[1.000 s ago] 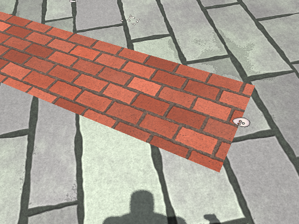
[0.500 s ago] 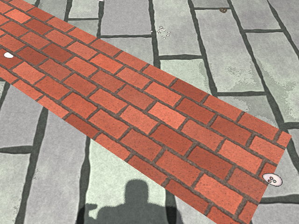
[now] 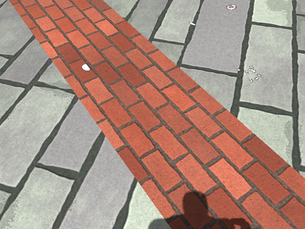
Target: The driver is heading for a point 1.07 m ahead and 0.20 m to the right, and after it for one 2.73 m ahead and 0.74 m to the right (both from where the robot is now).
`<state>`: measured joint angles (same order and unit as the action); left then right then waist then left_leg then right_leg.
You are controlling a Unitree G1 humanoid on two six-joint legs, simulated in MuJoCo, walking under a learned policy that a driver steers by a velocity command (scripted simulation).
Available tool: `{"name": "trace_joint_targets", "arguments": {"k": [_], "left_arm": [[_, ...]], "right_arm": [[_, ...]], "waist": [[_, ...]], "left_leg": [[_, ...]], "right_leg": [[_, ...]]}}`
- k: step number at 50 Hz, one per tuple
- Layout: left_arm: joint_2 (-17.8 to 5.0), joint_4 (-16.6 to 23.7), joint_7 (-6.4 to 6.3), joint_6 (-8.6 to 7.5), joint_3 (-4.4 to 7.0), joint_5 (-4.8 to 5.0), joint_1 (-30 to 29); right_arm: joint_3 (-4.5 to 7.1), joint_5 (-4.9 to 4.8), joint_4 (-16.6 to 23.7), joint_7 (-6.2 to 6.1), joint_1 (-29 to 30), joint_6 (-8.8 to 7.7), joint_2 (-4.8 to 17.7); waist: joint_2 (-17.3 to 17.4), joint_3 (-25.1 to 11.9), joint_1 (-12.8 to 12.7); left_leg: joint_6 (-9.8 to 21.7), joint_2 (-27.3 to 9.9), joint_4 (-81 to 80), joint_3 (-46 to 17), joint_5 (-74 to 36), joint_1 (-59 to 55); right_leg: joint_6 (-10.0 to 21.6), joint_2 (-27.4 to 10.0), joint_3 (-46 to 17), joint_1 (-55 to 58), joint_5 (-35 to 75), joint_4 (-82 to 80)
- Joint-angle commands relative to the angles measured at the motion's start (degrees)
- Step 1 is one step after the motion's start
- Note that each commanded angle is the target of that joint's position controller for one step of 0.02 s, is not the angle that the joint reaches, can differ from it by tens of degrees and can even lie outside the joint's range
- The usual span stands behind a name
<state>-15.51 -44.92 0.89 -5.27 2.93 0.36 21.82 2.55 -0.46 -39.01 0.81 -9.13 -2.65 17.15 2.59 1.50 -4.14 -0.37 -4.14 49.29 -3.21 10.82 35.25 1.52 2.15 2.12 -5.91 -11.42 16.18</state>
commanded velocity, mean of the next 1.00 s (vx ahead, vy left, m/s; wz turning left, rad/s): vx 0.50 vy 0.00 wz -0.37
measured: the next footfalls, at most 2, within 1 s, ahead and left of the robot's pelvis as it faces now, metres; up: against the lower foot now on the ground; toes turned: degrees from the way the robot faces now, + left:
left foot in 0.20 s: +0.27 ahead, +0.15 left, +0.00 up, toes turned -2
right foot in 0.72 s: +0.51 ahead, -0.15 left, +0.00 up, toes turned -22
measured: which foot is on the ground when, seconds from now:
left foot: up 0.00-0.18, down 0.20-0.74, up 0.76-1.00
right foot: down 0.00-0.22, up 0.24-0.70, down 0.72-1.00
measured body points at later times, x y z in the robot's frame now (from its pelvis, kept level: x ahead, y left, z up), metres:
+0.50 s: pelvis +0.26 +0.05 +0.00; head +0.28 +0.05 +0.45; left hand +0.46 +0.30 -0.10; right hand +0.26 -0.24 -0.12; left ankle +0.23 +0.15 -0.75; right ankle +0.36 -0.14 -0.68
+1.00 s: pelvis +0.51 -0.07 +0.00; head +0.54 -0.10 +0.45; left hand +0.71 +0.14 -0.10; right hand +0.56 -0.39 -0.09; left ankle +0.70 +0.05 -0.68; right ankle +0.48 -0.13 -0.75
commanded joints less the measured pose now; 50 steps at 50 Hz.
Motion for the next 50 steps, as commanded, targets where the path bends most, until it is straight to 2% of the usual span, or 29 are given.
{"name": "trace_joint_targets", "arguments": {"k": [1,3,6,8,9,10,11,12,13,14,15,16,17,22,26,31,34,35,36,37,38,39,40,41,42,43,45,47,50], "left_arm": [[-10.4,3.2,-0.33,-0.57,2.39,0.6,-3.0],[-10.9,1.6,-0.31,-0.13,2.43,1.06,-0.3],[-11.7,0.0,-0.57,0.87,2.64,1.53,1.4],[-12.8,-0.2,-0.93,1.5,2.91,1.63,0.3],[-11.9,-0.2,-1.02,1.58,2.51,1.42,0.1],[-9.1,0.9,-1.03,1.39,1.32,0.46,-0.6],[-2.5,2.6,-1.08,0.7,-0.67,0.16,5.4],[-5.7,1.8,-1.16,0.15,0.04,1.34,5.1],[-9.6,2.8,-1.04,0.17,1.42,2.6,1.1],[-9.4,3.5,-1.15,0.42,1.46,2.38,-1.7],[-8.8,3.5,-1.32,0.95,1.66,1.46,-3.6],[-7.8,3.4,-1.3,1.67,1.8,1.31,-2.1],[-6.6,2.7,-1.18,2.39,1.64,1.38,-1.1],[-4.6,4.6,-0.99,3.61,1.52,0.94,-5.4],[-3.1,7.1,0.63,2.99,0.7,0.88,-12.8],[-3.3,11.6,2.34,3.06,0.38,0.95,-20.8],[-5.6,12.9,2.78,3.48,1.57,0.79,-18.5],[-7.4,11.9,2.64,3.7,2.65,0.82,-13.4],[-10.2,9.7,2.0,3.9,4.41,0.96,-4.3],[-15.0,7.8,0.7,4.65,6.29,1.15,4.3],[-20.0,9.4,0.44,4.21,6.69,1.64,0.0],[-15.0,10.7,0.92,3.27,5.04,1.02,1.3],[-11.9,10.0,1.04,2.46,4.11,0.41,0.4],[-10.9,9.8,1.15,1.93,3.75,0.54,-2.7],[-8.6,10.2,0.93,1.79,3.08,0.46,-6.2],[-8.7,11.2,0.62,1.67,2.91,-0.3,-8.1],[-8.9,11.2,0.22,1.39,2.98,-0.12,-9.0],[-9.6,10.4,-0.54,1.28,3.06,0.06,-8.4],[-9.2,8.6,-1.08,1.15,2.66,0.01,-6.3]], "right_arm": [[-0.39,-0.09,4.4,0.78,5.0,-1.41,1.1],[-0.34,-0.35,5.4,1.09,8.6,-1.76,1.6],[0.26,-0.6,6.7,1.62,10.7,-2.46,3.1],[1.32,-0.43,5.6,1.52,6.1,-2.89,5.1],[2.56,-0.11,3.5,1.0,-0.5,-2.84,7.2],[3.8,0.63,1.8,0.25,-9.9,-2.66,10.4],[4.97,1.63,1.2,-0.25,-15.0,-1.93,15.6],[3.91,1.14,0.8,-0.16,-15.8,-1.65,11.5],[2.87,0.47,0.5,-0.13,-12.4,-1.68,8.5],[2.25,0.27,0.6,-0.03,-8.8,-1.82,6.5],[1.59,0.51,0.3,0.27,-5.5,-2.13,4.1],[1.51,1.02,0.1,0.31,-3.5,-2.69,3.6],[1.63,1.14,-0.3,0.4,-2.2,-3.18,3.0],[2.72,1.39,-3.3,-0.3,-2.5,-4.43,5.1],[3.2,0.95,-4.8,-1.02,-4.3,-3.71,7.3],[3.99,-0.37,-7.3,-1.17,-8.8,-1.79,9.5],[4.6,-0.96,-7.3,-1.61,-8.3,-0.51,11.7],[4.77,-1.1,-7.1,-1.83,-7.8,-0.03,12.4],[4.5,-1.33,-6.7,-2.07,-6.9,0.24,12.0],[3.38,0.07,-5.7,-2.19,-8.2,-0.23,9.4],[1.04,1.23,-2.1,-1.52,-11.4,-1.88,2.2],[1.84,-0.33,-1.8,-0.54,-6.9,-4.19,7.3],[2.18,-2.31,0.0,-0.04,-1.7,-5.16,8.7],[1.84,-1.62,0.1,-0.32,-1.3,-5.57,7.5],[2.15,0.14,-0.8,-0.84,-1.2,-5.3,7.6],[2.33,0.53,-0.8,-0.78,-2.6,-4.73,7.7],[2.35,1.19,-1.2,-0.66,-4.1,-3.58,7.0],[1.78,1.25,-1.0,-0.72,-2.3,-2.76,5.3],[0.57,0.89,-0.6,-0.17,2.7,-2.73,3.1]], "waist": [[-6.7,0.7,0.5],[-6.9,1.3,-0.6],[-7.4,2.2,0.4],[-7.6,-0.2,4.2],[-6.7,-4.5,7.5],[-4.3,-11.8,11.9],[9.6,-20.5,10.5],[10.7,-21.9,11.5],[7.3,-12.8,10.7],[5.5,-8.0,9.1],[3.2,-3.7,7.5],[5.9,-2.9,5.3],[5.4,-2.1,4.3],[0.7,1.0,3.7],[-0.6,2.8,6.4],[-1.1,5.0,8.8],[1.7,1.0,5.7],[2.3,-2.4,2.6],[1.2,-7.1,-2.6],[-5.5,-12.4,-5.7],[-19.6,-17.3,1.3],[-11.0,-22.2,-2.7],[-8.2,-14.4,-3.0],[-3.1,-8.3,0.2],[-1.6,-6.0,2.1],[-4.8,-5.0,4.1],[-4.6,-4.5,5.5],[-4.1,-3.1,5.3],[-6.0,-1.7,2.4]], "left_leg": [[-0.1,-0.2,-10.1,1.4,-8.4,-0.8],[0.1,0.9,-14.0,2.2,-10.6,-3.2],[1.6,1.9,-18.7,1.5,-8.2,-5.4],[3.1,3.3,-22.1,2.5,-7.1,-14.0],[4.4,4.2,-23.4,3.3,-7.3,-24.5],[7.1,-2.4,-21.3,-2.4,-7.4,-39.7],[14.4,-17.9,-23.6,-25.1,1.0,-59.6],[16.1,-19.8,-30.1,-36.1,10.4,-56.5],[14.0,-18.0,-31.9,-28.7,13.5,-49.6],[12.6,-15.7,-33.5,-22.0,11.0,-42.8],[11.2,-12.8,-35.9,-16.3,6.7,-36.3],[11.1,-12.1,-37.6,-12.5,2.6,-31.9],[11.2,-11.1,-39.3,-9.5,-0.7,-28.8],[11.7,-10.8,-42.4,1.6,-12.5,-27.9],[10.3,-9.8,-42.9,8.5,-14.2,-29.8],[9.0,-12.5,-39.8,11.8,-18.7,-39.2],[7.1,-12.5,-29.7,14.5,-43.4,-42.5],[6.4,-11.8,-21.6,15.4,-51.0,-41.9],[4.6,-9.8,-9.6,16.9,-50.2,-36.8],[1.9,-7.2,8.0,16.8,-30.3,-22.0],[-1.8,6.3,29.3,10.9,19.9,3.5],[-0.5,4.8,32.9,-2.4,21.6,8.9],[0.9,2.4,31.0,-2.2,17.0,11.7],[1.3,-0.1,24.6,-2.0,12.5,9.8],[1.1,-2.1,19.3,-1.8,9.8,6.3],[0.4,-2.7,17.5,-2.2,8.2,2.5],[-1.5,-2.5,13.2,-1.3,6.8,-0.5],[-3.2,-2.1,6.8,0.1,2.2,-0.2],[-3.7,-1.7,-6.5,1.4,-11.7,-2.9]], "right_leg": [[10.0,-13.8,-8.6,-0.1,13.6,-7.8],[9.6,-14.3,-8.5,0.3,13.9,-7.4],[8.5,-16.3,-10.8,3.3,15.4,-5.0],[6.9,-15.8,-10.6,3.4,22.0,0.3],[5.4,-13.1,-8.7,1.1,27.1,8.0],[3.1,-10.0,-6.5,-7.3,19.2,21.6],[-1.2,-1.7,-2.1,-28.5,-8.1,43.2],[-1.4,-1.6,-8.9,-34.6,-21.8,52.8],[-1.0,-4.3,-9.6,-38.4,-18.1,55.9],[-0.8,-6.6,-8.0,-38.0,-13.7,54.9],[-0.8,-7.9,-7.8,-36.3,-10.1,52.3],[-1.1,-9.4,-8.3,-32.9,-7.0,50.8],[-1.5,-10.0,-8.3,-30.3,-5.4,50.2],[-2.7,-10.0,-9.3,-33.7,5.2,42.2],[-1.9,-9.1,-5.2,-32.0,14.4,29.1],[0.8,-7.9,-1.5,-34.5,10.3,21.0],[3.9,-3.2,3.2,-26.7,1.9,20.1],[5.4,-0.7,4.6,-19.8,-0.2,19.7],[7.6,1.7,4.7,-6.5,2.9,16.0],[11.0,-5.0,-7.3,11.4,3.8,14.7],[22.5,-19.3,-41.9,27.8,-6.7,6.5],[22.4,-21.7,-48.9,29.1,-10.7,0.5],[19.4,-19.7,-39.8,23.4,-6.9,0.3],[17.2,-16.9,-32.4,14.4,0.3,0.4],[15.4,-14.5,-27.1,8.3,5.6,-0.3],[16.0,-13.9,-25.8,3.0,11.0,-1.3],[16.4,-12.6,-22.8,-1.9,16.8,-2.7],[15.7,-11.3,-18.4,-5.1,18.3,-4.0],[12.4,-8.6,-12.0,-6.5,16.2,-4.7]]}}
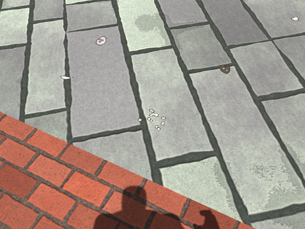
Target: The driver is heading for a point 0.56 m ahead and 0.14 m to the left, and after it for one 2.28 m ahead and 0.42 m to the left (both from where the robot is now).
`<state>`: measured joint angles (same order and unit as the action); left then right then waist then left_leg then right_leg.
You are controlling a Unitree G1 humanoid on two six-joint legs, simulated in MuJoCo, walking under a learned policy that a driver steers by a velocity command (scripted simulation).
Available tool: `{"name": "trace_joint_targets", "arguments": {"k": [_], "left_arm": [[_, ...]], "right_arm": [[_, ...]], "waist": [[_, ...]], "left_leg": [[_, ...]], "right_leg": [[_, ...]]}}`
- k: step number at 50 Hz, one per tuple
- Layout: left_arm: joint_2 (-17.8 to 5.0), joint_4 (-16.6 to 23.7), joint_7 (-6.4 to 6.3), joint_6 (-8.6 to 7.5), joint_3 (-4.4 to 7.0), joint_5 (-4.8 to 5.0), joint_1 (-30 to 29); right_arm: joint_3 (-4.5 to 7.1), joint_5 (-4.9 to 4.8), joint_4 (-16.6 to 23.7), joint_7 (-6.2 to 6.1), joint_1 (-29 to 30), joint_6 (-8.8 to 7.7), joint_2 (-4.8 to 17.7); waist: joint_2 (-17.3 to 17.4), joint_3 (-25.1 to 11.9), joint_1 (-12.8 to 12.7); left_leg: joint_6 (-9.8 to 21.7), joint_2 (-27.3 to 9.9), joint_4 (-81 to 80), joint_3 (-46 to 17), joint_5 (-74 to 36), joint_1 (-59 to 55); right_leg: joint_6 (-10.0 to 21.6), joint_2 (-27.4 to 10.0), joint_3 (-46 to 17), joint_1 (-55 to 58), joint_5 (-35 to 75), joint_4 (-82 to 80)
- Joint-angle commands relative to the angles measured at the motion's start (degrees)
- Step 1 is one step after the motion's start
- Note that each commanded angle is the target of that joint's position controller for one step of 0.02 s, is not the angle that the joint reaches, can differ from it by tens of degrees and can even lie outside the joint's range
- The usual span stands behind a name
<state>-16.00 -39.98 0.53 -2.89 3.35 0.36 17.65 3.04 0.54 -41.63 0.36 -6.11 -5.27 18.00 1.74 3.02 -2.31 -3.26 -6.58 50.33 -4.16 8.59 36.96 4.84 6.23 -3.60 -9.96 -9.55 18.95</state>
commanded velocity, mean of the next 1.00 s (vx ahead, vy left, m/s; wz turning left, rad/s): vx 0.50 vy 0.00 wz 0.28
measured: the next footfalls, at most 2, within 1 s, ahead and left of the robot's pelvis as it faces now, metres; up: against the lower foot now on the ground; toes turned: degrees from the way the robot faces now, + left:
left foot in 0.26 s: +0.32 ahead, +0.16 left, +0.00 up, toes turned +4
right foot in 0.76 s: +0.64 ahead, +0.04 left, +0.00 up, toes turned +24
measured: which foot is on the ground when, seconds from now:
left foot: up 0.00-0.24, down 0.26-0.78, up 0.80-1.00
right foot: down 0.00-0.28, up 0.30-0.74, down 0.76-1.00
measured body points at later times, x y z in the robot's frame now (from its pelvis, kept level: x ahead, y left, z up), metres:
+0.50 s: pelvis +0.29 +0.10 +0.00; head +0.32 +0.12 +0.45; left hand +0.41 +0.39 -0.10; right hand +0.41 -0.17 -0.11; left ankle +0.28 +0.16 -0.75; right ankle +0.40 -0.07 -0.68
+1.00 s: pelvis +0.57 +0.12 +0.00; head +0.60 +0.12 +0.45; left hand +0.52 +0.40 -0.12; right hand +0.82 -0.07 -0.10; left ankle +0.58 +0.29 -0.69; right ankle +0.60 +0.02 -0.75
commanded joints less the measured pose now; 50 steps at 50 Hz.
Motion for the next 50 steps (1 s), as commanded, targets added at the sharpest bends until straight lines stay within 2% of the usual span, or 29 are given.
{"name": "trace_joint_targets", "arguments": {"k": [1,4,8,10,12,13,14,15,16,17,18,20,22,24,29,34,36,37,38,39,40,41,42,43,45,47,48,49,50], "left_arm": [[-8.8,2.9,-0.72,-1.32,2.17,0.01,-1.2],[-9.8,0.7,-0.38,-1.66,2.18,0.03,1.4],[-10.4,-2.1,-0.48,-1.15,2.55,0.12,3.1],[-11.0,-2.5,-0.87,-0.64,2.81,0.16,2.0],[-11.2,-2.0,-1.34,0.09,2.73,-0.11,-0.1],[-9.9,-1.1,-1.9,0.26,2.03,-0.65,0.0],[-5.7,1.2,-1.57,-0.83,0.54,-1.28,5.6],[-5.3,0.7,-1.0,-2.27,-0.04,-1.02,4.7],[-9.0,1.9,-0.09,-3.52,0.69,0.86,0.4],[-9.1,3.0,0.18,-4.28,0.53,1.31,-3.8],[-8.7,3.4,-0.02,-4.55,0.64,-0.07,-6.7],[-8.6,3.8,-0.33,-4.12,1.07,-1.52,-5.5],[-7.1,3.3,-0.62,-3.16,0.9,-1.59,-3.7],[-6.2,4.4,-0.96,-2.62,0.48,-1.4,-6.7],[-3.9,6.4,-0.33,-3.51,-0.27,-0.88,-17.2],[-6.0,7.2,0.74,-4.59,0.55,-0.05,-20.2],[-7.1,5.9,0.72,-5.04,1.18,-0.21,-15.9],[-8.5,4.6,0.39,-5.3,1.97,-0.69,-10.6],[-10.7,3.7,-0.02,-5.39,2.66,-1.56,-2.5],[-15.4,1.5,-0.07,-4.62,4.16,-1.81,4.7],[-11.9,0.0,0.6,-4.18,3.58,0.11,6.5],[-8.2,0.4,0.5,-4.03,2.51,0.65,3.4],[-7.1,1.0,0.45,-3.62,1.92,0.03,-0.2],[-6.1,0.7,0.53,-3.37,1.4,-0.38,-2.2],[-5.0,0.1,0.6,-3.5,0.82,-0.87,-3.5],[-5.3,-0.6,0.72,-3.49,0.78,-0.1,-2.9],[-7.6,-0.9,0.56,-3.39,1.34,0.27,-2.7],[-7.6,-1.3,0.41,-3.33,1.48,0.68,-1.9],[-9.1,-1.7,0.18,-2.95,1.91,0.68,-1.7]], "right_arm": [[-0.17,-0.41,2.3,0.51,1.6,-0.25,1.9],[-0.21,-1.48,3.4,1.16,5.6,-0.56,2.8],[-0.03,-1.68,5.4,2.39,8.0,-0.72,3.8],[0.24,-1.72,5.3,2.88,5.7,-0.64,4.4],[1.9,-1.33,2.8,2.59,-4.4,-0.36,6.9],[3.18,-1.22,1.1,2.19,-12.4,-0.13,9.8],[4.61,-0.83,1.2,1.92,-17.7,0.01,15.8],[3.7,-2.0,0.4,2.21,-19.4,0.14,12.0],[2.7,-2.03,1.1,1.96,-16.9,0.3,8.9],[2.47,-1.57,2.0,1.69,-13.9,0.56,8.0],[1.94,-1.24,2.5,1.65,-11.2,0.87,6.7],[1.56,-0.68,3.8,1.29,-9.1,0.85,6.1],[1.79,-0.8,4.0,0.69,-8.6,0.97,6.5],[2.29,-1.18,3.5,-0.03,-9.6,0.93,8.0],[2.61,-1.99,1.2,-1.36,-14.5,1.99,8.6],[2.64,-2.13,-0.1,-1.96,-16.9,3.21,7.8],[2.68,-1.74,-0.3,-1.95,-16.3,3.5,7.3],[2.2,-1.54,0.0,-1.69,-15.6,3.46,6.0],[1.21,-0.78,1.0,-1.37,-14.9,3.25,3.9],[0.0,-1.89,1.0,-1.21,-23.4,2.61,0.3],[0.02,-2.26,0.5,-1.24,-24.1,2.14,2.8],[1.14,-2.53,1.0,-1.14,-17.7,2.04,7.1],[1.2,-2.1,2.2,-1.15,-12.6,2.03,7.2],[1.21,-1.22,3.2,-0.97,-9.4,1.79,6.5],[1.09,-0.93,3.3,-0.51,-9.9,1.54,4.6],[0.62,-0.26,3.4,-0.44,-9.8,1.38,2.5],[0.1,-0.21,4.4,-0.35,-8.1,1.12,1.6],[-0.21,0.31,5.1,-0.25,-5.6,0.77,1.4],[-0.6,0.04,5.7,-0.05,-3.6,0.37,0.5]], "waist": [[-5.5,-2.8,-0.6],[-5.9,-0.9,-2.7],[-5.5,1.2,-2.9],[-6.1,0.0,-1.2],[-5.6,-7.0,4.4],[-3.0,-12.8,7.8],[9.3,-20.1,6.2],[12.7,-22.9,7.1],[8.1,-15.9,8.0],[2.9,-10.5,7.5],[-1.9,-5.4,6.1],[1.2,-4.2,3.3],[1.2,-5.0,1.9],[1.9,-3.0,2.6],[2.4,-2.7,6.4],[4.0,-2.5,6.3],[5.6,-3.6,4.1],[5.0,-7.1,1.3],[2.0,-14.9,-2.5],[-12.8,-23.3,-1.2],[-16.8,-21.7,-1.6],[-9.7,-12.4,-2.6],[-5.4,-6.7,-2.0],[-3.7,-2.2,-1.0],[-6.7,-1.5,1.5],[-6.4,-2.3,2.2],[-8.2,-1.7,2.3],[-6.8,-1.1,1.2],[-7.5,-1.4,1.1]], "left_leg": [[-0.4,1.2,-10.9,2.8,-13.4,-5.7],[1.4,1.8,-15.9,2.8,-17.5,-5.1],[5.1,2.4,-19.0,2.2,-9.5,1.1],[7.0,4.0,-19.7,3.0,-4.3,-1.6],[9.6,8.5,-21.2,7.1,-4.1,-16.6],[12.0,5.8,-20.4,1.9,-6.9,-30.5],[21.9,-7.8,-23.0,-24.8,-0.5,-51.5],[25.2,-12.0,-32.2,-42.3,9.2,-58.3],[22.2,-11.1,-33.5,-36.8,14.7,-54.1],[20.4,-8.9,-34.1,-30.1,12.8,-46.6],[18.6,-6.3,-35.5,-24.5,7.3,-38.8],[18.8,-3.7,-36.8,-20.3,-6.1,-31.9],[19.4,-2.5,-38.3,-17.6,-7.7,-28.3],[19.7,-1.7,-38.8,-15.0,-12.2,-25.5],[15.2,2.2,-36.9,-12.3,-9.4,-23.3],[14.0,-0.8,-30.8,-19.3,-7.5,-31.8],[13.1,-1.6,-27.1,-19.8,-14.3,-33.6],[11.8,0.9,-21.3,-17.9,-20.1,-32.9],[10.1,3.5,-8.4,-14.8,-16.0,-26.9],[5.4,12.2,11.2,-7.3,5.0,-6.8],[4.7,11.2,19.4,-7.2,24.6,2.8],[4.9,8.3,22.6,-8.0,20.5,6.3],[4.8,6.2,21.7,-5.4,16.2,5.9],[4.7,4.8,18.5,-4.0,13.5,5.7],[4.4,2.0,13.1,-2.3,10.5,1.0],[3.7,1.8,8.7,-0.1,9.0,-0.6],[2.9,1.5,3.9,0.6,8.1,-0.4],[2.3,1.6,-0.2,1.1,5.9,-1.0],[2.0,2.1,-5.5,1.3,1.9,-2.5]], "right_leg": [[8.3,-12.6,-5.4,-2.5,12.0,-7.8],[7.8,-15.4,-6.0,1.1,6.8,-8.7],[6.7,-19.9,-5.7,11.8,11.8,-6.0],[5.2,-20.4,-3.8,14.6,21.9,-2.6],[2.8,-17.2,0.7,13.6,41.5,10.3],[0.6,-14.7,3.4,6.0,38.0,23.1],[-4.5,-5.7,5.8,-16.4,12.2,45.7],[-5.3,-1.2,-1.1,-28.6,-21.4,54.4],[-4.2,-5.0,-4.3,-34.2,-19.0,57.4],[-3.5,-7.5,-3.2,-34.4,-14.6,54.8],[-3.4,-9.4,-2.1,-33.1,-11.5,49.3],[-4.7,-10.9,-1.9,-27.4,-8.1,43.3],[-6.4,-11.0,-1.1,-25.7,-6.4,40.1],[-8.3,-10.5,-0.3,-26.6,-2.1,33.1],[-9.1,-6.4,0.4,-20.0,14.7,14.7],[-7.0,-5.4,-1.8,-18.3,11.0,7.5],[-4.6,-5.6,-0.5,-12.8,8.3,5.8],[-2.5,-6.2,0.2,-4.2,9.3,3.9],[1.4,-13.3,-6.2,10.5,8.8,6.9],[11.5,-25.2,-28.4,32.1,1.2,6.6],[12.7,-29.2,-41.5,32.1,-11.6,0.0],[10.2,-27.0,-35.6,24.4,-17.3,-1.7],[8.4,-24.5,-28.4,16.6,-13.6,-3.1],[8.2,-22.2,-23.4,10.1,-8.0,-5.1],[7.7,-18.8,-17.8,3.9,0.7,-7.3],[8.3,-16.8,-14.4,2.2,6.3,-8.8],[9.5,-17.7,-13.9,0.9,9.0,-9.4],[9.3,-16.6,-11.8,0.4,13.2,-9.6],[8.8,-16.2,-10.7,-0.1,12.0,-9.4]]}}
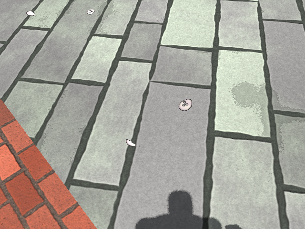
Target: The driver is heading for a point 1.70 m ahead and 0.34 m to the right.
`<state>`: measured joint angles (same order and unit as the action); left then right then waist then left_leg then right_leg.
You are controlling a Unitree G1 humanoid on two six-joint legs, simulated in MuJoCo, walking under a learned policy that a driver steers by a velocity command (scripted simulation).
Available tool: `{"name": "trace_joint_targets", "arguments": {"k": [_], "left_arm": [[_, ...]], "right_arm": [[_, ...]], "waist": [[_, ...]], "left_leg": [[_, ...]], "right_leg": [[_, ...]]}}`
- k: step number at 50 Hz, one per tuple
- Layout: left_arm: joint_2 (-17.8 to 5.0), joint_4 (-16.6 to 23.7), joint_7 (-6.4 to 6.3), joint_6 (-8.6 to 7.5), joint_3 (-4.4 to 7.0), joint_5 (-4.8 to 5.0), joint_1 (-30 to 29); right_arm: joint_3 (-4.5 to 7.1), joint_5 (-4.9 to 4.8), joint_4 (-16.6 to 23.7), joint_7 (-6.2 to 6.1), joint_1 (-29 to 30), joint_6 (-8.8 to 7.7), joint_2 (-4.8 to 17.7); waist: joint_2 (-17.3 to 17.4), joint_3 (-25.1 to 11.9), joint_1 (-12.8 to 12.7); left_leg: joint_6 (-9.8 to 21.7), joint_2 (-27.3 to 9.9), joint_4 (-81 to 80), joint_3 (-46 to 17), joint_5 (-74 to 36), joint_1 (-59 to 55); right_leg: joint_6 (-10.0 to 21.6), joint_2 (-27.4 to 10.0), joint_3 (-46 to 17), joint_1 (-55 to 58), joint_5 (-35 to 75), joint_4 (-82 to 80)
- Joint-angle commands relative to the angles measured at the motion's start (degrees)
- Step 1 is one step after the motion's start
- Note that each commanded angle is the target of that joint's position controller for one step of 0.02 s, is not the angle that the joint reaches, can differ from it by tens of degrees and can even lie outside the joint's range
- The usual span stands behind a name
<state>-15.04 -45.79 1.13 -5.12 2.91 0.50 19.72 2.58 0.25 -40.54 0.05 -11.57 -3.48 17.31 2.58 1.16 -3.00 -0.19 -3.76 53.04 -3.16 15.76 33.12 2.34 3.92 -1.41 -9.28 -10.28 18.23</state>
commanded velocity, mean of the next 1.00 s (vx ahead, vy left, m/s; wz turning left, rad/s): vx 0.50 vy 0.00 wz -0.35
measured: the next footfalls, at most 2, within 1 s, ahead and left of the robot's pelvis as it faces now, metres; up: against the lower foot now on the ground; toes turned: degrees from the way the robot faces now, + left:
left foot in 0.22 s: +0.28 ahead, +0.15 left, +0.00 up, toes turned -8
right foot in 0.72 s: +0.48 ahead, -0.19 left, +0.00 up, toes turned -26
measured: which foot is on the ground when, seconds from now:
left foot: up 0.00-0.20, down 0.22-0.72, up 0.74-1.00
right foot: down 0.00-0.22, up 0.24-0.70, down 0.72-1.00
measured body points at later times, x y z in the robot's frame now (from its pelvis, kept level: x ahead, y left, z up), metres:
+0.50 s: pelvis +0.26 +0.04 +0.00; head +0.28 +0.04 +0.45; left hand +0.48 +0.26 -0.10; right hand +0.23 -0.26 -0.11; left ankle +0.24 +0.15 -0.75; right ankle +0.32 -0.14 -0.68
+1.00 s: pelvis +0.49 -0.11 +0.00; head +0.51 -0.13 +0.45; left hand +0.68 +0.10 -0.11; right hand +0.50 -0.42 -0.11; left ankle +0.68 +0.01 -0.67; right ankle +0.45 -0.17 -0.75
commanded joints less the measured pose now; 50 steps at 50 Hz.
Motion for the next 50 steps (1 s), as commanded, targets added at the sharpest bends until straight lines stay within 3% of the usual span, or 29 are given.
{"name": "trace_joint_targets", "arguments": {"k": [1,3,6,8,10,11,12,13,14,16,17,18,22,26,31,33,34,35,36,37,38,39,40,41,42,43,44,47,50], "left_arm": [[-10.4,3.8,-0.66,-0.41,2.57,0.68,-3.1],[-11.0,2.7,-0.96,0.11,2.67,1.0,-0.3],[-11.1,1.6,-1.31,0.87,2.72,1.5,2.4],[-11.6,1.3,-1.59,1.39,2.92,1.39,2.5],[-9.6,1.6,-1.67,1.65,2.26,0.88,2.2],[-6.1,3.1,-1.51,1.47,0.96,-0.17,1.4],[-1.1,4.3,-1.56,0.73,-0.52,0.71,9.1],[-6.2,3.8,-1.81,0.64,0.59,2.02,8.0],[-9.7,4.4,-1.87,0.89,1.74,2.27,2.8],[-8.7,5.1,-1.91,1.7,2.02,1.09,-0.7],[-7.4,5.4,-1.64,2.21,2.04,1.11,-0.5],[-6.3,5.5,-1.39,2.68,1.89,1.21,-0.6],[-4.3,7.9,-0.9,3.67,1.38,0.69,-4.5],[-3.4,9.9,0.64,3.01,0.75,0.73,-11.0],[-4.4,13.8,2.04,3.28,0.81,0.81,-18.5],[-5.9,14.7,2.32,3.49,1.52,0.55,-17.9],[-7.2,14.4,2.26,3.72,2.28,0.38,-15.0],[-9.3,12.6,1.98,3.9,3.66,0.48,-7.6],[-13.1,9.8,1.05,4.39,5.71,0.72,2.6],[-19.9,9.4,0.02,4.45,6.9,1.27,4.4],[-17.2,11.4,0.23,3.45,5.45,0.96,5.0],[-12.6,10.2,0.65,2.7,4.0,0.23,3.9],[-11.4,9.9,0.67,2.22,3.5,0.17,1.0],[-9.3,9.9,0.7,1.82,2.69,0.03,-2.4],[-7.5,10.1,0.64,1.64,2.04,-0.68,-5.6],[-7.8,10.0,0.61,1.2,2.13,-1.17,-6.7],[-7.5,9.5,0.61,0.54,2.12,-1.04,-7.3],[-8.1,7.2,0.19,-0.68,2.3,-1.28,-6.6],[-8.1,5.5,-0.51,-0.87,2.21,-1.57,-5.4]], "right_arm": [[-0.3,0.23,4.8,0.41,4.2,-1.68,1.2],[-0.23,-0.24,5.4,0.91,7.8,-2.06,1.6],[0.32,-0.75,6.6,1.31,10.8,-2.58,3.2],[1.04,-0.98,6.6,1.26,9.8,-2.97,4.8],[2.57,-0.48,4.5,0.55,1.6,-3.15,7.5],[3.62,0.48,3.7,-0.1,-7.2,-3.1,11.0],[4.71,0.43,2.2,-0.07,-11.5,-1.92,15.2],[3.94,-0.09,1.7,0.25,-11.9,-1.54,11.0],[2.96,-0.32,1.9,0.22,-9.2,-1.63,7.6],[1.73,0.22,1.8,0.51,-2.9,-1.77,4.0],[1.66,0.64,1.4,0.48,-1.3,-2.01,3.6],[1.76,0.63,1.1,0.49,-0.5,-2.31,3.2],[2.85,0.28,-1.0,0.23,-0.4,-3.12,5.5],[3.47,-0.09,-2.5,-0.17,-1.6,-2.64,7.7],[4.3,-1.44,-4.9,-0.29,-5.2,-1.27,10.2],[4.75,-1.88,-5.2,-0.49,-5.4,-0.46,11.7],[5.01,-2.1,-5.1,-0.7,-5.3,-0.03,12.6],[4.95,-2.3,-4.9,-0.91,-4.6,0.46,12.7],[4.22,-1.64,-4.5,-1.24,-5.3,0.43,11.2],[1.61,1.05,-1.5,-0.63,-10.0,-0.49,3.7],[0.88,-0.02,-1.8,0.21,-9.4,-2.57,4.4],[2.29,-2.97,-1.2,0.83,-3.6,-3.34,9.0],[1.91,-3.33,-0.6,0.82,-1.5,-3.72,8.3],[1.96,-1.72,-1.8,0.33,-0.6,-3.67,7.8],[2.14,-1.32,-2.5,0.17,-2.5,-2.86,7.2],[2.08,-1.67,-3.3,0.32,-4.6,-1.95,7.0],[2.01,-1.7,-4.1,0.35,-5.9,-1.08,6.3],[1.71,-1.46,-3.8,-0.01,-2.9,0.37,4.5],[1.54,-1.52,-3.1,0.36,0.4,-0.04,3.4]], "waist": [[-7.2,0.4,0.9],[-6.6,0.0,-0.4],[-7.0,0.0,-0.5],[-7.9,-0.4,1.3],[-7.2,-4.5,5.9],[-1.9,-12.1,10.0],[14.2,-20.1,7.5],[11.7,-17.5,8.6],[6.5,-9.9,9.0],[3.3,-2.8,6.1],[5.3,-1.3,4.5],[5.0,-0.6,3.9],[2.1,1.3,3.4],[0.3,2.0,5.4],[-0.1,4.1,7.0],[1.2,2.3,5.5],[2.2,-0.2,3.4],[1.6,-4.3,-1.1],[-0.9,-9.6,-5.8],[-16.4,-13.9,-1.6],[-13.8,-24.4,-2.7],[-8.1,-17.3,-4.4],[-7.2,-10.8,-2.8],[-4.2,-6.4,-0.9],[-5.4,-5.4,2.0],[-7.9,-5.6,3.3],[-7.3,-5.1,3.8],[-5.1,-1.2,3.6],[-5.3,0.3,2.2]], "left_leg": [[-1.4,0.0,-12.4,0.7,-9.1,-1.1],[-2.1,2.0,-18.0,1.0,-15.7,-5.1],[-1.6,2.9,-23.0,-0.6,-17.0,-8.4],[-0.4,2.9,-25.5,-0.8,-14.5,-12.5],[2.2,1.8,-28.2,-0.3,-12.2,-26.2],[5.7,-7.7,-27.2,-8.9,-10.0,-39.8],[14.0,-20.8,-30.3,-30.2,-1.7,-56.0],[14.5,-20.7,-35.0,-37.7,11.5,-52.7],[12.2,-18.2,-36.4,-30.0,12.0,-46.2],[10.6,-13.6,-39.4,-18.0,0.5,-34.6],[10.4,-12.5,-40.9,-14.0,-3.4,-30.6],[10.3,-11.5,-42.1,-10.4,-7.3,-28.5],[11.9,-12.2,-45.5,-2.3,-15.3,-26.4],[10.1,-10.5,-45.7,6.1,-19.3,-27.6],[8.1,-12.7,-43.2,10.2,-22.2,-34.8],[6.9,-12.8,-37.3,12.3,-37.4,-37.6],[6.2,-12.4,-31.4,13.5,-47.3,-38.0],[4.9,-10.9,-21.0,15.3,-52.7,-35.7],[2.6,-8.7,-6.5,16.1,-45.6,-25.7],[-1.2,-0.5,15.4,15.4,0.9,0.6],[-1.1,4.6,25.1,1.4,19.2,8.4],[0.0,1.2,26.2,-0.8,14.3,13.1],[1.0,-1.5,22.4,0.0,9.6,12.8],[1.2,-4.0,17.9,0.2,6.5,8.8],[1.2,-5.3,15.3,-0.1,2.8,5.6],[0.6,-6.0,14.9,-0.5,0.9,1.6],[-0.2,-6.0,13.9,-0.4,-0.1,0.3],[-1.4,-5.7,7.6,-1.2,-7.1,4.3],[-1.4,-3.8,-2.5,-2.3,-17.6,5.9]], "right_leg": [[10.6,-12.7,-11.5,-2.1,11.9,-8.8],[9.7,-12.6,-11.0,-2.8,12.4,-8.1],[8.3,-14.0,-13.9,-0.7,8.2,-5.6],[6.9,-14.8,-16.1,0.4,7.0,-2.8],[4.2,-10.9,-14.1,-2.6,10.5,6.7],[2.0,-7.1,-10.8,-10.0,2.3,22.3],[-1.2,-0.5,-3.7,-27.9,-21.5,40.8],[-1.6,-3.7,-6.3,-34.9,-22.9,49.7],[-1.4,-5.8,-6.5,-37.0,-17.9,52.2],[-2.0,-8.8,-5.1,-33.9,-10.8,49.6],[-2.2,-10.2,-5.1,-31.4,-8.8,48.2],[-2.4,-10.8,-4.7,-29.8,-7.8,47.1],[-3.7,-11.7,-4.3,-31.1,-0.8,39.8],[-2.5,-10.5,-1.3,-28.1,10.8,26.8],[0.3,-9.1,1.9,-28.1,8.2,18.9],[2.3,-6.3,4.8,-24.0,2.5,17.8],[3.6,-4.0,6.7,-18.9,-0.3,17.7],[5.4,-1.3,8.1,-8.7,0.9,15.0],[7.8,-1.1,4.6,8.1,2.9,13.4],[16.6,-16.9,-23.9,28.9,-2.3,11.0],[22.1,-25.1,-46.3,33.9,-11.1,0.7],[17.9,-23.7,-37.3,29.2,-9.1,-1.1],[15.4,-21.7,-28.7,20.8,-4.2,-0.9],[12.6,-18.8,-20.5,12.1,8.6,-0.1],[11.7,-17.1,-16.4,7.5,10.1,-2.3],[12.6,-17.3,-15.5,2.8,10.9,-4.5],[13.0,-17.1,-13.4,0.7,12.6,-6.3],[11.8,-16.0,-6.2,-0.5,14.1,-9.7],[9.4,-14.7,0.0,1.8,14.8,-10.9]]}}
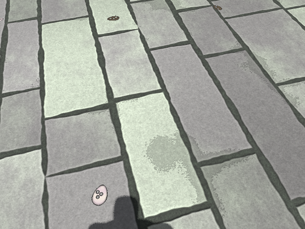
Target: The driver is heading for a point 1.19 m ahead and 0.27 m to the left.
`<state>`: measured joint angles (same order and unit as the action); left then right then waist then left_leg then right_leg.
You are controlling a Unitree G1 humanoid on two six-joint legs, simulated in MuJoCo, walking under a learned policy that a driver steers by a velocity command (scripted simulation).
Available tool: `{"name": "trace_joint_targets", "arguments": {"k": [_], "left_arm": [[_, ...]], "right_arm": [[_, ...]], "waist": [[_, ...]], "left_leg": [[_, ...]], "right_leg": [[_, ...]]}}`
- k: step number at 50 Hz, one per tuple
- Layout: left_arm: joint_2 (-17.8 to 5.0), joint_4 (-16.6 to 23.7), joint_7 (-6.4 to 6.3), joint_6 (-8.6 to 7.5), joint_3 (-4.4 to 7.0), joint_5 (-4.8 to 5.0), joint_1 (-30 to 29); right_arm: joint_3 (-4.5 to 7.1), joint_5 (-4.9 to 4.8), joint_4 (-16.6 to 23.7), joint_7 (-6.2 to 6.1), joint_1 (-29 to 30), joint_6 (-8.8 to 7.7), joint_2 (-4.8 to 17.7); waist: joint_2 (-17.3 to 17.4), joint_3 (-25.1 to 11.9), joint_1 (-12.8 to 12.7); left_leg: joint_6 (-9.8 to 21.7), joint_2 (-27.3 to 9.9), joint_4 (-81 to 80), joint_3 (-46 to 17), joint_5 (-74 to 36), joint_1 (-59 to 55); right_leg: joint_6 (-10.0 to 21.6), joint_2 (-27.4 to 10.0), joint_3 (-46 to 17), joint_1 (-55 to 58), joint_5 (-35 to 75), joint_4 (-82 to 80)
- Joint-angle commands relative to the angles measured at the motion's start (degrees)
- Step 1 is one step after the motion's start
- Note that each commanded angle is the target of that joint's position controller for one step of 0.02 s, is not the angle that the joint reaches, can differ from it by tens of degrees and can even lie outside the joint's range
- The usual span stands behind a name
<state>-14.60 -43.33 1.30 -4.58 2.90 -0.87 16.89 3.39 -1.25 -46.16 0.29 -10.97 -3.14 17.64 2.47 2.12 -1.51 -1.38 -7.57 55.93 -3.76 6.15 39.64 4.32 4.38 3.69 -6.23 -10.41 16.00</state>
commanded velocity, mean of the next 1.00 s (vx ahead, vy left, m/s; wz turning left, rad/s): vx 0.42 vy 0.00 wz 0.36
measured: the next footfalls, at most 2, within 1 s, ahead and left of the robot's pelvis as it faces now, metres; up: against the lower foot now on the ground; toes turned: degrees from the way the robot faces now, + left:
left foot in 0.28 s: +0.32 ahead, +0.16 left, +0.00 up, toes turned +11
right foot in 0.74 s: +0.65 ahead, +0.05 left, +0.00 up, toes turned +26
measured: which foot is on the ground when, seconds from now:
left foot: up 0.00-0.26, down 0.28-0.74, up 0.76-1.00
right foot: down 0.00-0.26, up 0.28-0.72, down 0.74-1.00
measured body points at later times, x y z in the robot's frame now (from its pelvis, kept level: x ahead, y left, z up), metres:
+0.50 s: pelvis +0.29 +0.09 +0.00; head +0.32 +0.11 +0.44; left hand +0.38 +0.39 -0.10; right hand +0.44 -0.16 -0.11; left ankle +0.28 +0.15 -0.75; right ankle +0.38 -0.08 -0.67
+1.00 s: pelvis +0.52 +0.10 -0.01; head +0.56 +0.11 +0.44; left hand +0.52 +0.38 -0.12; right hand +0.76 -0.08 -0.12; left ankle +0.47 +0.25 -0.72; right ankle +0.61 +0.03 -0.75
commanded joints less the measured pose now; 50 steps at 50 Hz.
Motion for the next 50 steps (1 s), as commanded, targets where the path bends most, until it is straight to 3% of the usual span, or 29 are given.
{"name": "trace_joint_targets", "arguments": {"k": [1,5,9,11,12,13,14,15,16,17,18,19,20,22,25,29,33,35,36,37,38,39,40,41,42,44,45,47,50], "left_arm": [[-8.7,2.8,-0.84,-1.45,2.23,-0.15,-2.7],[-9.5,0.1,-1.32,-1.04,2.5,0.46,-0.1],[-10.5,-2.0,-1.85,0.8,3.07,1.29,1.5],[-12.2,-1.7,-2.54,1.73,3.56,1.46,0.1],[-12.9,-1.5,-2.96,2.24,3.72,1.44,-0.5],[-12.9,-1.2,-3.35,2.7,3.57,1.52,-1.4],[-11.8,-0.4,-3.72,2.41,2.89,1.08,-0.9],[-3.5,2.1,-2.38,0.77,0.14,-0.66,5.7],[-6.7,2.0,-1.34,-1.61,0.37,0.85,1.2],[-10.0,3.9,-0.58,-3.07,1.2,3.11,-4.5],[-9.4,4.8,-0.65,-3.86,0.85,2.9,-6.7],[-9.3,4.8,-1.04,-4.0,1.12,1.32,-7.7],[-9.9,4.8,-1.2,-3.58,1.55,0.53,-7.0],[-9.0,4.5,-1.21,-2.21,1.64,0.18,-4.5],[-6.6,5.7,-1.56,-0.94,0.84,-0.19,-8.1],[-5.1,7.6,-1.09,-1.45,0.17,0.43,-16.4],[-7.0,8.3,-0.04,-2.38,0.76,1.09,-18.8],[-8.1,8.0,0.18,-2.97,1.37,0.28,-17.2],[-8.5,7.1,0.07,-3.36,1.74,-0.24,-14.1],[-9.7,6.3,-0.16,-3.81,2.23,-1.16,-9.8],[-13.3,6.0,-0.34,-4.05,2.95,-2.32,-3.4],[-14.8,3.6,-0.08,-2.79,3.62,-1.61,1.7],[-11.4,3.4,0.35,-1.97,2.91,0.75,3.0],[-9.0,4.2,0.25,-1.47,2.08,0.99,-0.3],[-6.9,4.5,0.18,-1.03,0.97,-0.05,-4.7],[-4.9,3.9,0.47,-0.8,-0.18,-0.3,-10.0],[-4.7,3.2,0.59,-0.52,-0.18,-0.23,-10.8],[-7.0,2.6,0.31,0.35,0.51,0.25,-11.5],[-11.5,1.9,-0.29,1.73,2.1,1.28,-9.7]], "right_arm": [[0.65,-0.07,2.7,0.38,1.0,-0.6,2.8],[-0.12,0.0,5.1,1.6,7.0,-0.89,1.4],[-0.23,0.16,8.2,3.24,10.1,-0.95,1.5],[0.53,0.22,9.0,3.63,7.7,-0.64,3.1],[1.39,0.27,8.5,3.56,3.7,-0.35,4.7],[2.83,0.19,6.9,3.15,-4.1,-0.22,7.1],[4.61,0.04,5.2,2.17,-13.4,0.17,11.2],[5.7,-0.56,5.0,1.67,-14.6,0.07,16.7],[4.26,-0.24,6.3,1.64,-15.7,-0.43,12.1],[3.45,0.33,6.3,1.48,-13.7,-0.73,9.4],[3.14,0.27,6.9,1.36,-10.3,-0.9,8.5],[2.7,0.34,7.7,1.28,-6.7,-0.84,7.2],[2.23,0.97,8.6,1.1,-5.0,-0.98,6.2],[2.22,0.85,9.5,0.73,-2.8,-0.82,6.0],[2.83,0.39,9.1,-0.31,-4.1,-0.75,8.3],[3.04,0.02,7.9,-1.16,-7.4,0.07,8.8],[2.67,-0.17,6.1,-1.39,-10.6,0.56,7.5],[2.64,0.37,5.7,-1.66,-10.4,1.05,7.2],[2.47,0.5,5.8,-1.76,-9.4,1.31,6.6],[1.97,0.72,6.5,-1.76,-8.5,1.3,5.3],[1.04,1.76,8.1,-1.81,-9.5,1.03,3.2],[0.1,0.72,6.5,-1.58,-19.6,0.71,0.9],[0.89,0.33,5.3,-1.54,-20.4,0.87,5.8],[1.67,-0.02,6.0,-1.7,-13.6,1.53,8.1],[1.49,0.65,7.4,-2.11,-7.6,2.41,7.4],[1.25,1.49,8.2,-2.17,-6.8,3.65,5.2],[0.86,1.54,7.7,-2.13,-8.0,3.84,3.3],[0.05,1.72,7.5,-2.34,-7.6,3.63,1.0],[0.59,1.38,7.4,-2.73,-5.8,4.06,2.9]], "waist": [[-5.2,-0.1,0.2],[-4.4,2.9,-2.6],[-4.6,3.5,-2.9],[-6.8,0.3,-0.5],[-7.8,-2.8,1.9],[-7.1,-7.1,6.4],[-2.8,-12.7,10.7],[12.3,-18.4,4.9],[7.2,-24.6,8.3],[4.2,-16.8,9.4],[-0.8,-11.5,7.3],[-3.8,-7.1,5.0],[-2.0,-5.7,3.1],[-1.0,-5.1,0.8],[-0.5,-2.5,1.4],[1.8,-2.2,5.0],[3.0,-2.5,6.1],[4.2,-2.2,4.8],[4.5,-3.5,2.9],[3.9,-7.2,0.6],[-2.5,-15.6,-1.1],[-18.8,-24.2,0.4],[-14.4,-24.1,-0.5],[-9.1,-16.4,-1.8],[-4.1,-11.7,-1.3],[-7.4,-6.6,2.7],[-9.6,-6.2,3.7],[-11.4,-7.6,3.9],[-10.1,-10.7,2.6]], "left_leg": [[0.0,0.7,-8.8,-1.2,-11.0,-1.3],[1.3,2.0,-18.1,1.4,-14.6,-0.6],[3.9,3.5,-22.0,4.0,-6.2,2.3],[6.1,6.7,-21.8,7.7,0.1,-3.5],[7.3,8.9,-21.3,9.3,2.8,-9.3],[9.2,11.3,-23.7,9.9,1.2,-20.4],[12.4,7.3,-25.6,1.2,-0.4,-38.0],[23.7,-8.0,-28.6,-30.3,8.5,-59.7],[25.7,-11.2,-36.8,-44.3,14.3,-64.8],[22.2,-9.6,-38.3,-35.5,11.7,-60.1],[20.3,-7.4,-38.5,-28.9,7.0,-51.8],[19.4,-5.5,-39.6,-24.3,0.6,-43.4],[19.3,-4.0,-40.1,-20.9,-8.6,-37.9],[19.5,-2.3,-42.4,-18.0,-10.5,-32.2],[18.2,0.2,-43.6,-12.7,-13.2,-25.8],[14.1,3.6,-42.1,-10.6,-6.1,-23.3],[12.9,0.4,-37.9,-15.4,-1.6,-30.2],[11.4,-0.4,-32.9,-16.9,-9.9,-34.0],[10.0,0.9,-28.8,-16.3,-16.4,-35.0],[7.8,4.0,-22.1,-14.5,-21.1,-34.0],[5.0,7.8,-8.4,-11.7,-9.9,-25.7],[0.5,15.5,10.9,-6.8,29.1,-9.4],[-0.3,12.9,17.6,-9.4,32.8,-4.8],[-1.0,11.1,20.0,-8.8,29.0,-2.4],[-1.0,9.1,16.9,-6.7,25.2,-3.8],[-1.9,5.2,7.7,-4.7,22.1,-10.9],[-2.4,5.2,1.0,-2.9,21.4,-14.5],[-3.6,6.5,-9.8,0.4,20.2,-20.0],[-3.3,7.9,-17.1,0.9,11.1,-24.3]], "right_leg": [[6.7,-14.9,-3.5,-0.9,14.2,-9.2],[5.7,-16.9,0.2,4.1,14.7,-10.1],[4.6,-19.8,2.0,13.6,25.3,-4.8],[3.1,-19.8,3.8,15.4,44.6,2.5],[2.2,-19.4,4.7,15.2,53.6,9.0],[0.6,-17.5,6.3,11.6,55.7,19.9],[-1.7,-15.2,6.4,-0.8,42.1,35.9],[-5.8,-3.0,3.5,-28.0,-11.7,57.5],[-5.1,-0.8,-9.2,-35.9,-23.0,65.0],[-3.6,-4.3,-10.6,-40.4,-18.1,64.2],[-2.8,-6.9,-10.0,-39.3,-13.4,59.1],[-3.3,-8.4,-9.2,-36.6,-11.0,53.9],[-3.8,-9.5,-9.4,-32.2,-9.8,51.3],[-5.6,-10.1,-8.9,-29.0,-8.7,46.4],[-8.4,-9.0,-6.6,-28.1,-1.4,35.7],[-9.0,-5.3,-6.1,-22.1,14.3,19.1],[-7.2,-5.0,-7.9,-21.2,15.1,12.9],[-5.0,-4.5,-7.3,-19.9,11.6,10.9],[-3.5,-3.8,-6.1,-15.8,13.0,8.3],[-1.6,-5.6,-6.3,-7.5,20.2,7.4],[3.0,-15.1,-14.7,8.6,38.6,12.8],[14.4,-28.1,-33.9,26.1,45.0,13.1],[14.1,-28.9,-40.0,24.3,32.4,10.0],[11.6,-26.2,-33.2,17.6,27.8,8.6],[8.8,-22.9,-27.4,9.9,26.4,6.2],[8.7,-18.7,-20.3,-2.6,32.6,4.1],[7.8,-15.8,-16.9,-5.4,34.6,3.5],[8.1,-13.8,-14.2,-7.0,40.1,4.0],[8.9,-15.5,-17.5,-5.5,31.4,3.7]]}}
